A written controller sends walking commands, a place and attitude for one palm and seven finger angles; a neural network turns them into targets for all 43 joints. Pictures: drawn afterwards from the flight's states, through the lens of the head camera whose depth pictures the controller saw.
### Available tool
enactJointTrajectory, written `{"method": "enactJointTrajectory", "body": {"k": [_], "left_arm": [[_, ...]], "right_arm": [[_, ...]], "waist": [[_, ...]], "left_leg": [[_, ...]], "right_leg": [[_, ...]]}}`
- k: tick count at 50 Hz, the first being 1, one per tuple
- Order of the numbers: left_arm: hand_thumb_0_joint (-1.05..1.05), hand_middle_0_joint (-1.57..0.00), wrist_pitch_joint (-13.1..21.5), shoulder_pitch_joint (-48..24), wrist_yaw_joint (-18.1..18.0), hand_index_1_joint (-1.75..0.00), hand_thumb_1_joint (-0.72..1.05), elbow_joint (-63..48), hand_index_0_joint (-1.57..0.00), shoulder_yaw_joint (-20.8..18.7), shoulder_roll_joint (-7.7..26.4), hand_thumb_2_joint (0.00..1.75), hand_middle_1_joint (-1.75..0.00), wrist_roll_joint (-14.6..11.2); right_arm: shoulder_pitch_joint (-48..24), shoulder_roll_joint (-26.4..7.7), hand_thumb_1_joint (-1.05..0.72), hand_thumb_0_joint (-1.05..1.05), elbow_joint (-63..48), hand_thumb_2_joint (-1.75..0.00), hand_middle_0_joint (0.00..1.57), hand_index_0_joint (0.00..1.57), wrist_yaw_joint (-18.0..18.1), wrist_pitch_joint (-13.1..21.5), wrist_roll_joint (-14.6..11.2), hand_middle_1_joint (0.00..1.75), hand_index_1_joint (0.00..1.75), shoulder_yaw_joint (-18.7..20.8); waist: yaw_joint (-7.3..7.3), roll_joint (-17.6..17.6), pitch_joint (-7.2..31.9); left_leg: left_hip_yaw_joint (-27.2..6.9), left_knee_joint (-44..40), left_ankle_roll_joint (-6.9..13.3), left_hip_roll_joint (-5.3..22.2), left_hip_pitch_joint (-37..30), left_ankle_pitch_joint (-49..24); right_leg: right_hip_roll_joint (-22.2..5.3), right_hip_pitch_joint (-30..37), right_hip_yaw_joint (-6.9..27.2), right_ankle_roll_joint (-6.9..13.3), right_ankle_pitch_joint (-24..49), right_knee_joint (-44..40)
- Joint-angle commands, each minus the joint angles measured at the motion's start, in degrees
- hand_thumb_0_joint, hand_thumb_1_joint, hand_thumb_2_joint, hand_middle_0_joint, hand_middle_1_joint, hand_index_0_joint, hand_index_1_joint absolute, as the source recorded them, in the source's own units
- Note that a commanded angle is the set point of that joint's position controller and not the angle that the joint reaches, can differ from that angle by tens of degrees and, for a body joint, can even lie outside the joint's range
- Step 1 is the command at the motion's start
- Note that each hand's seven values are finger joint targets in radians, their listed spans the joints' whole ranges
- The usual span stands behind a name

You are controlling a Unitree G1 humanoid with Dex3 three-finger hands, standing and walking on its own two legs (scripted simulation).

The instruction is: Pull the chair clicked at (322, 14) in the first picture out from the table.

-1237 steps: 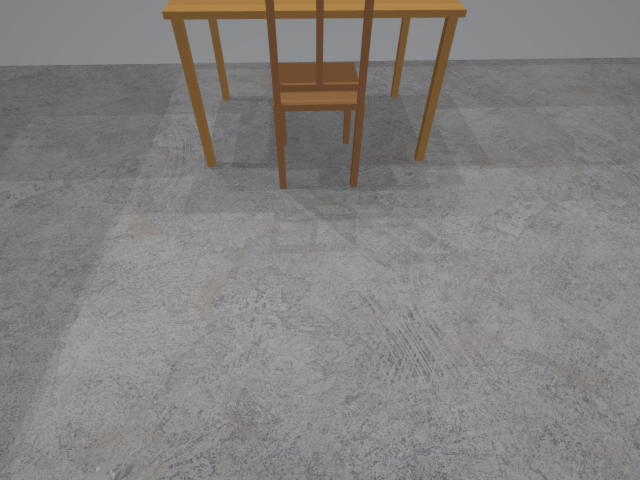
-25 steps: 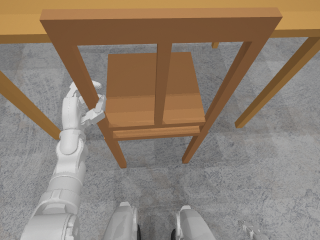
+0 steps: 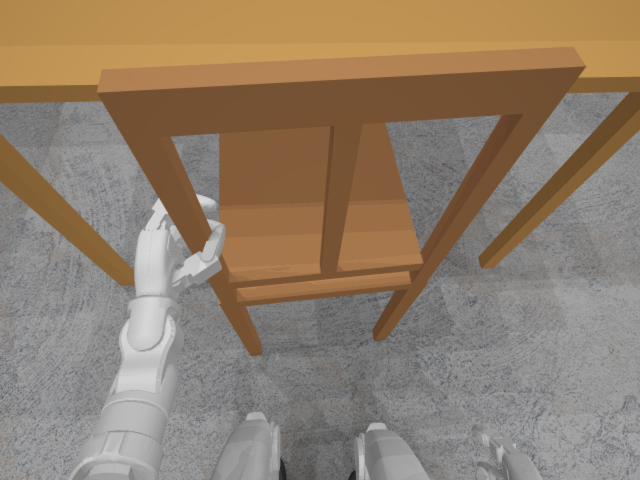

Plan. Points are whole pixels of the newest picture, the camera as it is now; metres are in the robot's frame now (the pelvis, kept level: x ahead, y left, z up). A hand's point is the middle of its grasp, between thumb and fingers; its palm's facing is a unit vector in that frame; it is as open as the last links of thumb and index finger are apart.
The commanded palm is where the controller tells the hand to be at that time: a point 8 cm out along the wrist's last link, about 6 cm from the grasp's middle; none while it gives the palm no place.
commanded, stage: step backward, pulling the chair out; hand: left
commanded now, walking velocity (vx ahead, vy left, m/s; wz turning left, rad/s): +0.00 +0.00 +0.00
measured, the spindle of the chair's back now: (334, 214) +0.43 -0.01 +0.03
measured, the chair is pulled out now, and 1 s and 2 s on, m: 0.02 0.11 0.15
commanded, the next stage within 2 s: none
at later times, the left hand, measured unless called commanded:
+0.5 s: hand (209, 254) +0.37 +0.14 +0.04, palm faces -0.03 -0.99 -0.15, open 6.0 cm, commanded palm +0.34 +0.18 +0.04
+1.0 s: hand (225, 350) +0.26 +0.10 +0.04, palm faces -0.04 -0.99 -0.16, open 5.8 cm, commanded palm +0.26 +0.16 +0.04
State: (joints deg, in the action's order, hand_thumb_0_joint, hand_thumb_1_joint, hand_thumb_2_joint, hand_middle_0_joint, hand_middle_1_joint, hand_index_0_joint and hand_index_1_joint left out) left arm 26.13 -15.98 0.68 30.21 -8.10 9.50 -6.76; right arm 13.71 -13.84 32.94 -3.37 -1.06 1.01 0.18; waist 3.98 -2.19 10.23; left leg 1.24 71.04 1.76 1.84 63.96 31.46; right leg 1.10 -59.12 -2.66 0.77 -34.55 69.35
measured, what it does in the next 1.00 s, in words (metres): rises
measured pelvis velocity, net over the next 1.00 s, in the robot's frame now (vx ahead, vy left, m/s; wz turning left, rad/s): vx -0.07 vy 0.00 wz -0.04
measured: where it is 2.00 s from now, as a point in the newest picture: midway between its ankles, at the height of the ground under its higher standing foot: outside the picture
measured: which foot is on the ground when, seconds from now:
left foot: down 0.00-1.00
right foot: down 0.00-1.00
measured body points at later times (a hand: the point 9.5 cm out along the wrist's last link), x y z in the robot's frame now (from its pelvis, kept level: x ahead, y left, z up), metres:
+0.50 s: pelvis +0.01 +0.02 +0.10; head +0.10 +0.02 +0.54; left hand +0.37 +0.19 +0.05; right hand +0.07 -0.26 -0.02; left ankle +0.01 +0.10 -0.63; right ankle -0.02 -0.11 -0.63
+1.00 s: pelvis -0.07 +0.00 +0.10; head -0.01 -0.02 +0.55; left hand +0.26 +0.16 +0.05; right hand +0.03 -0.27 -0.02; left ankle +0.01 +0.10 -0.63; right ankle -0.02 -0.11 -0.63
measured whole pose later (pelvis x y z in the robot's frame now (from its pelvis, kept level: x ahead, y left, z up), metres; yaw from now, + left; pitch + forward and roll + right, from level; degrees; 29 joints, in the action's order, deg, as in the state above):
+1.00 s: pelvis -0.07 +0.00 +0.10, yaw -2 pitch +2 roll -1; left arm 12.5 -20.4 -5.5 54.4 0.1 7.7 -4.2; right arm 10.9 -14.1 38.9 6.2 -3.4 -3.2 -0.3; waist 3.0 -3.1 -5.9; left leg 4.7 28.6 1.1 2.8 23.6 7.8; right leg 2.3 -20.1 -1.3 1.2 -9.0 26.6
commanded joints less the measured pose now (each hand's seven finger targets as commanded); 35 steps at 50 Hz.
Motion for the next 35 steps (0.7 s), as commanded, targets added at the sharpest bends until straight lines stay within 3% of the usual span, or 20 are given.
{"method": "enactJointTrajectory", "body": {"k": [1,3,4,5,6,7,8,9,10,12,13,14,18,20,22,25,30,32,33,35], "left_arm": [[0.0,-0.5,4.22,-6.23,1.96,-1.45,0.9,-11.57,-0.5,-0.32,6.45,0.9,-1.45,0.34],[0.0,-0.5,4.38,-9.35,1.7,-1.45,0.9,-14.13,-0.5,1.25,5.77,0.9,-1.45,0.49],[0.0,-0.5,-1.58,-25.05,-2.72,-1.45,0.9,-25.43,-0.5,-3.09,21.44,0.9,-1.45,5.41],[0.0,-0.5,-5.02,-24.06,-4.84,-1.45,0.9,-26.24,-0.5,-1.87,18.79,0.9,-1.45,5.39],[0.0,-0.5,-7.18,-20.97,-5.76,-1.45,0.9,-25.58,-0.5,-0.39,16.65,0.9,-1.45,5.31],[0.0,-0.5,-9.66,-16.59,-6.22,-1.45,0.9,-20.3,-0.5,-0.09,15.36,0.9,-1.45,5.51],[0.0,-0.5,-12.55,-12.66,-5.64,-1.45,0.9,-10.66,-0.5,2.4,12.38,0.9,-1.45,5.7],[0.0,-0.5,-14.02,-14.08,-5.91,-1.45,0.9,-8.22,-0.5,3.84,10.94,0.9,-1.45,5.62],[0.0,-0.5,-14.97,-15.34,-6.51,-1.45,0.9,-5.36,-0.5,4.6,10.32,0.9,-1.45,5.95],[0.0,-0.5,-15.95,-18.53,-7.03,-1.45,0.9,1.12,-0.5,5.51,9.88,0.9,-1.45,6.6],[0.0,-0.5,-15.52,-21.88,-7.12,-1.45,0.9,1.19,-0.5,4.34,11.69,0.9,-1.45,6.43],[0.0,-0.5,-15.73,-21.76,-6.55,-1.45,0.9,4.59,-0.5,5.0,11.35,0.9,-1.45,6.33],[0.0,-0.5,-14.1,-22.62,-5.65,-1.45,0.9,10.17,-0.5,5.1,11.01,0.9,-1.45,6.6],[0.0,-0.5,-13.51,-21.34,-4.99,-1.45,0.9,11.28,-0.5,5.69,9.81,0.9,-1.45,6.58],[0.0,-0.5,-12.81,-19.64,-4.58,-1.45,0.9,11.06,-0.5,6.05,8.9,0.9,-1.45,6.55],[0.0,-0.5,-12.32,-15.76,-4.29,-1.45,0.9,9.68,-0.5,5.86,9.01,0.9,-1.45,6.3],[0.0,-0.5,-12.05,-13.11,-4.37,-1.45,0.9,6.21,-0.5,5.59,10.1,0.9,-1.45,5.87],[0.0,-0.5,-12.01,-14.74,-4.47,-1.45,0.9,5.44,-0.5,5.95,10.07,0.9,-1.45,5.67],[0.0,-0.5,-12.1,-14.34,-4.69,-1.45,0.9,5.89,-0.5,5.1,11.43,0.9,-1.45,5.78],[0.0,-0.5,-12.18,-15.39,-4.89,-1.45,0.9,6.57,-0.5,5.95,10.6,0.9,-1.45,5.66]], "right_arm": [[3.9,-8.0,-0.9,0.0,-5.72,-0.9,0.2,0.2,0.77,1.55,0.03,0.3,0.3,3.0],[3.56,-7.91,-0.9,0.0,-5.99,-0.9,0.2,0.2,0.99,1.72,-0.05,0.3,0.3,2.9],[7.4,-7.46,-0.9,0.0,-8.36,-0.9,0.2,0.2,3.44,-2.79,-3.61,0.3,0.3,3.08],[7.98,-6.85,-0.9,0.0,-9.59,-0.9,0.2,0.2,5.19,-3.5,-3.95,0.3,0.3,3.44],[8.56,-6.5,-0.9,0.0,-9.82,-0.9,0.2,0.2,6.09,-3.35,-4.01,0.3,0.3,3.08],[6.67,-6.27,-0.9,0.0,-9.34,-0.9,0.2,0.2,6.82,-3.91,-4.12,0.3,0.3,2.63],[4.07,-6.8,-0.9,0.0,-7.89,-0.9,0.2,0.2,7.12,-4.83,-4.07,0.3,0.3,2.28],[3.55,-6.68,-0.9,0.0,-7.03,-0.9,0.2,0.2,7.9,-5.33,-4.37,0.3,0.3,1.88],[4.24,-6.63,-0.9,0.0,-6.01,-0.9,0.2,0.2,8.44,-5.58,-4.31,0.3,0.3,1.43],[5.72,-7.23,-0.9,0.0,-4.0,-0.9,0.2,0.2,9.08,-6.04,-4.08,0.3,0.3,0.95],[5.38,-7.52,-0.9,0.0,-3.75,-0.9,0.2,0.2,9.53,-6.06,-4.03,0.3,0.3,1.16],[4.12,-7.48,-0.9,0.0,-3.33,-0.9,0.2,0.2,9.73,-6.04,-4.23,0.3,0.3,1.04],[5.29,-7.8,-0.9,0.0,-1.23,-0.9,0.2,0.2,9.88,-6.08,-3.43,0.3,0.3,1.73],[4.78,-7.6,-0.9,0.0,-1.11,-0.9,0.2,0.2,9.32,-6.12,-2.95,0.3,0.3,1.98],[3.53,-7.31,-0.9,0.0,-1.31,-0.9,0.2,0.2,8.77,-5.9,-2.58,0.3,0.3,2.13],[1.8,-7.31,-0.9,0.0,-2.28,-0.9,0.2,0.2,8.3,-5.82,-2.37,0.3,0.3,2.04],[1.06,-7.35,-0.9,0.0,-3.1,-0.9,0.2,0.2,8.87,-6.2,-2.64,0.3,0.3,1.86],[0.7,-7.28,-0.9,0.0,-2.95,-0.9,0.2,0.2,9.28,-6.03,-2.87,0.3,0.3,1.95],[0.34,-7.59,-0.9,0.0,-2.75,-0.9,0.2,0.2,9.51,-5.96,-2.87,0.3,0.3,2.06],[0.0,-7.46,-0.9,0.0,-2.44,-0.9,0.2,0.2,9.64,-5.66,-3.02,0.3,0.3,2.0]], "waist": [[-0.14,0.69,24.58],[0.34,-0.8,24.64],[-0.73,-6.02,39.47],[-0.18,-8.15,35.92],[-0.08,-7.29,34.55],[-0.07,-7.48,30.68],[0.21,-4.42,21.66],[0.07,-2.84,16.57],[0.51,0.15,13.45],[1.06,5.76,12.57],[0.68,5.7,13.48],[0.75,2.6,9.95],[-0.11,-4.87,12.59],[-0.32,-8.23,13.35],[-0.83,-10.72,13.45],[-1.55,-11.1,12.12],[-1.16,-4.62,13.93],[-0.9,-2.87,14.71],[-1.04,-3.63,14.3],[-0.97,-4.46,13.75]], "left_leg": [[-2.83,-5.61,-0.57,-1.28,-21.59,-31.26],[-3.06,-5.88,-0.51,-1.3,-22.46,-30.71],[-0.78,-17.12,0.32,-0.62,-43.26,-29.46],[-0.35,-19.68,0.56,-1.3,-47.16,-32.15],[-0.7,-20.76,0.7,-0.99,-48.18,-35.65],[-1.32,-21.82,0.56,-0.47,-47.41,-39.03],[-3.77,-26.7,-0.2,1.04,-42.86,-28.86],[-4.3,-28.13,0.7,1.89,-41.45,-27.53],[-4.1,-28.34,1.14,2.14,-41.22,-29.96],[-2.92,-29.59,1.02,2.54,-43.74,-39.95],[-2.37,-30.95,0.75,2.69,-45.88,-43.23],[-4.28,-34.39,0.07,3.93,-46.53,-41.84],[-4.67,-34.97,0.28,6.16,-58.89,-61.35],[-6.23,-36.36,-0.01,7.51,-63.0,-65.61],[-6.96,-38.2,0.0,8.72,-65.53,-64.56],[-7.03,-40.01,-0.05,9.39,-64.61,-62.4],[-4.13,-39.89,-1.32,8.15,-62.91,-61.15],[-3.39,-40.34,-1.4,8.0,-63.07,-58.52],[-3.25,-40.84,-1.29,7.97,-62.82,-57.32],[-3.15,-41.88,-1.08,8.22,-62.81,-54.21]], "right_leg": [[0.56,11.38,1.25,1.09,33.12,-6.92],[0.51,10.9,1.27,1.14,32.08,-7.09],[-3.28,34.09,7.23,1.24,37.28,-18.82],[-3.65,37.15,6.83,0.88,45.58,-21.61],[-4.09,37.46,6.04,0.46,50.44,-21.75],[-4.12,34.66,5.69,0.35,50.07,-21.77],[-3.59,29.56,4.45,0.06,34.1,-24.95],[-3.3,30.17,4.5,-0.22,32.63,-26.35],[-3.58,31.6,4.88,-0.82,37.05,-28.19],[-4.71,36.93,5.32,-2.21,52.9,-30.82],[-5.46,39.26,5.28,-2.54,57.29,-32.03],[-5.75,37.88,4.67,-1.42,49.36,-33.09],[-4.5,38.13,3.93,-1.49,50.97,-35.06],[-3.64,37.84,3.51,-0.99,42.74,-35.93],[-2.92,37.86,3.02,-0.55,34.68,-37.51],[-3.1,40.45,3.13,-0.07,36.31,-39.67],[-5.8,46.96,4.64,0.57,55.94,-40.98],[-5.98,47.48,4.73,0.47,56.27,-41.31],[-6.15,47.23,4.96,0.35,55.65,-41.35],[-5.97,45.99,4.88,0.09,51.42,-41.74]]}}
